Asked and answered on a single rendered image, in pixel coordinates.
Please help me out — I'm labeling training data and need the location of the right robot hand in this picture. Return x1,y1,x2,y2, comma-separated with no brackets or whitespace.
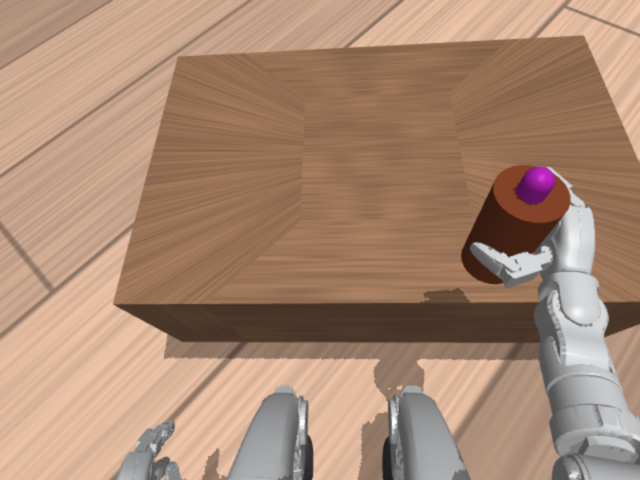
470,167,595,288

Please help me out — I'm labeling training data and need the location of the left robot hand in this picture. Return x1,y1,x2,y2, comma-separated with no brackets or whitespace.
116,420,187,480

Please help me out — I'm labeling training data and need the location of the right robot arm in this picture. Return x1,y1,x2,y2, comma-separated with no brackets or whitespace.
534,271,640,480

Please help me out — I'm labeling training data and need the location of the bottle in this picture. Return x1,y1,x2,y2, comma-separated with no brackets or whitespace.
461,165,571,284

